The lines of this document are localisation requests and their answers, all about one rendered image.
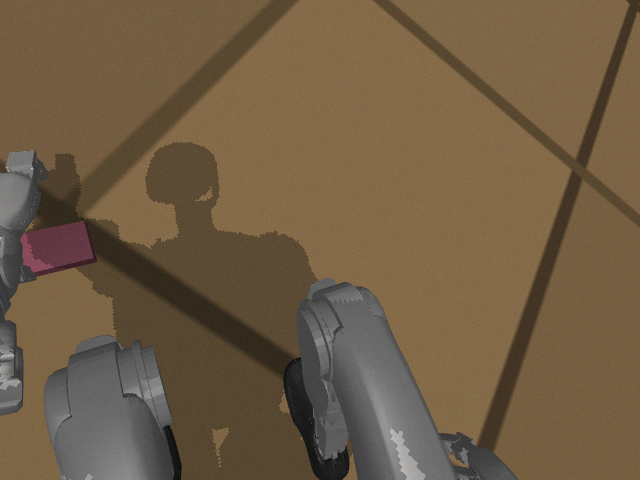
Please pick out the left robot foot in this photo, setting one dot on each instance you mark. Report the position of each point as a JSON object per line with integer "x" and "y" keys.
{"x": 174, "y": 453}

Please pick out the small box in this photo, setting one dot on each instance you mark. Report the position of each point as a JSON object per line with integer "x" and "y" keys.
{"x": 58, "y": 248}

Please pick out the right robot hand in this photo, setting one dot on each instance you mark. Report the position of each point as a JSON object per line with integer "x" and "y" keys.
{"x": 483, "y": 463}

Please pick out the left robot arm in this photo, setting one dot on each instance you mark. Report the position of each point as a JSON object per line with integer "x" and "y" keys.
{"x": 11, "y": 355}

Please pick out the right robot foot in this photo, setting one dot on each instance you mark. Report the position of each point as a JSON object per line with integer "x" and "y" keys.
{"x": 302, "y": 415}

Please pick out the left robot hand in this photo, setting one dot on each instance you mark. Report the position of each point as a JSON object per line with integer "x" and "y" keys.
{"x": 20, "y": 198}

